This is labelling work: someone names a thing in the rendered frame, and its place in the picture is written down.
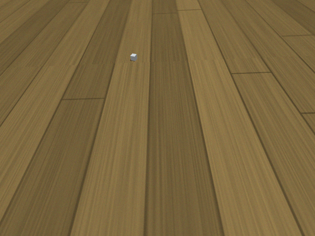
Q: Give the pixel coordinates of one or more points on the cube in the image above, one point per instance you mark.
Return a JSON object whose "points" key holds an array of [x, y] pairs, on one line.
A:
{"points": [[133, 57]]}

